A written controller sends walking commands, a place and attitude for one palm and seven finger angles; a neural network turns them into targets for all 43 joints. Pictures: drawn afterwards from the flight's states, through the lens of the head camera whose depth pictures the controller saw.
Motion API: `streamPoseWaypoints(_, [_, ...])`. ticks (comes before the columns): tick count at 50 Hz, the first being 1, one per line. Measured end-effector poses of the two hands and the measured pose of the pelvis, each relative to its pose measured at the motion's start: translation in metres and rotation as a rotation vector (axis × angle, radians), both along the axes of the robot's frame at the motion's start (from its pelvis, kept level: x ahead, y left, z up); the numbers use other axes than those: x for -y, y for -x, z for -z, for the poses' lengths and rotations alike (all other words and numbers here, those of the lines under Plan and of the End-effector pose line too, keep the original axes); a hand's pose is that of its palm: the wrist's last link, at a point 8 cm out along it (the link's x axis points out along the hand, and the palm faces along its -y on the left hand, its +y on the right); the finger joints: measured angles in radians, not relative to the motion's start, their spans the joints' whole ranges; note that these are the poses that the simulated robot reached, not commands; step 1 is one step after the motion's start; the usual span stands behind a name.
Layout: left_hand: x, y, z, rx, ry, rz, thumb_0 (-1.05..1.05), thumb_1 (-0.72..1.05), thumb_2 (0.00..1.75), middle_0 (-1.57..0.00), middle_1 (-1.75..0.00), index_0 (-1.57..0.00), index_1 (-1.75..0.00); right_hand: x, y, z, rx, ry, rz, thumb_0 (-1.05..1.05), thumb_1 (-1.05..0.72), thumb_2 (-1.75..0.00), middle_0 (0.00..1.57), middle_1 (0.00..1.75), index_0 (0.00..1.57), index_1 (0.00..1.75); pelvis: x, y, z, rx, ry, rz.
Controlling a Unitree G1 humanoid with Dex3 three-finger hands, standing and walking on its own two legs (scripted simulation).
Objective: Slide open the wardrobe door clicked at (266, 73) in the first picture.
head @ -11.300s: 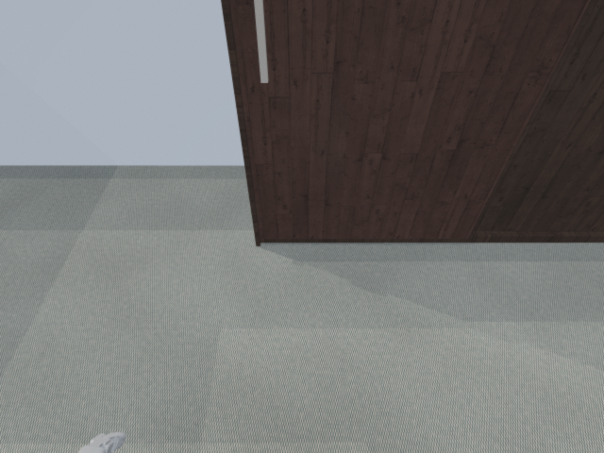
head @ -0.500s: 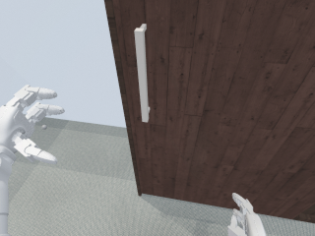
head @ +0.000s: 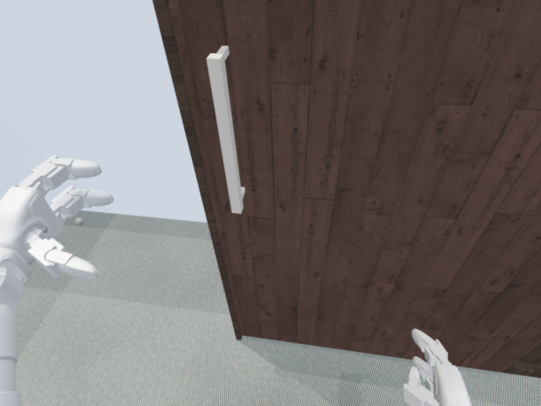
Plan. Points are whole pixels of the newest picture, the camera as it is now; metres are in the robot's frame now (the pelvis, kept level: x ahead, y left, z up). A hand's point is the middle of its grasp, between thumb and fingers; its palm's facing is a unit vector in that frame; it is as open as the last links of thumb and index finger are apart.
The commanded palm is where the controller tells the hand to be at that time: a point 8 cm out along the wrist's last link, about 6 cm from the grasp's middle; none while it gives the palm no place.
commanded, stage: raise the hand with hooked fingers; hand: left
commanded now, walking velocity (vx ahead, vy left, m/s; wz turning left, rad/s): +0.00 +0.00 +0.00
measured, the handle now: (231, 140) +0.50 +0.13 +0.16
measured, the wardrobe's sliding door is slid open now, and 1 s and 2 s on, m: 0.00 0.00 0.00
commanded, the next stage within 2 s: move the hooked fingers beside the handle in 0.06 s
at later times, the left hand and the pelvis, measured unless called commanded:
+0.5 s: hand (116, 200) +0.31 +0.24 +0.18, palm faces -0.04 -1.00 -0.07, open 14.0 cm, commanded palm +0.29 +0.30 +0.18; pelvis +0.00 +0.00 +0.00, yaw +0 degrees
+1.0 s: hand (150, 183) +0.37 +0.22 +0.17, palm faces -0.04 -1.00 -0.04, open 14.0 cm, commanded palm +0.34 +0.27 +0.18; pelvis +0.01 +0.01 +0.00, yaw -1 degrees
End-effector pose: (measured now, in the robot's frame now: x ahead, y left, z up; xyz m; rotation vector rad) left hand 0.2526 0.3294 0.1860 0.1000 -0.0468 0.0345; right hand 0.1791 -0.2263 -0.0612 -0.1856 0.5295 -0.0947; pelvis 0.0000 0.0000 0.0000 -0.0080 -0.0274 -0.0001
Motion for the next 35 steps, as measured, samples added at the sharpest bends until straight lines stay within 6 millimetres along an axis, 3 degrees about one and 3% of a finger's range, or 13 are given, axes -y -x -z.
streamPoseWaypoints(13, [0.002, -0.002, 0.003, 0.004, 0.023, 0.008, -0.01, -0.5, 0.3, -0.3, -1.21, -0.3, -1.2, 0.0, 0.0, 0.002, -0.004, -0.007, 0.0, 0.02, -0.9, -0.9, 0.2, 0.3, 0.2, 0.3, 0.003, 0.001, 0.001, 0.0, 0.0, -0.001])
streamPoseWaypoints(19, [0.011, -0.02, 0.008, -0.013, 0.029, 0.023, -0.01, -0.5, 0.3, -0.3, -1.21, -0.3, -1.2, 0.001, 0.006, 0.006, -0.032, 0.009, 0.009, 0.02, -0.9, -0.9, 0.2, 0.3, 0.2, 0.3, 0.001, 0.004, 0.001, -0.005, 0.002, -0.009])
streamPoseWaypoints(26, [0.032, -0.047, 0.001, 0.025, 0.034, 0.083, -0.01, -0.5, 0.3, -0.3, -1.21, -0.3, -1.2, 0.001, 0.014, 0.008, -0.046, 0.0, 0.039, 0.02, -0.9, -0.9, 0.2, 0.3, 0.2, 0.3, -0.002, 0.001, 0.001, -0.014, -0.002, 0.005])
streamPoseWaypoints(35, [0.029, -0.06, 0.011, -0.031, 0.051, 0.038, -0.01, -0.5, 0.3, -0.3, -1.2, -0.3, -1.2, 0.003, 0.021, 0.011, -0.08, -0.008, 0.064, 0.02, -0.9, -0.9, 0.2, 0.3, 0.2, 0.3, -0.005, -0.004, 0.0, -0.026, -0.005, 0.02])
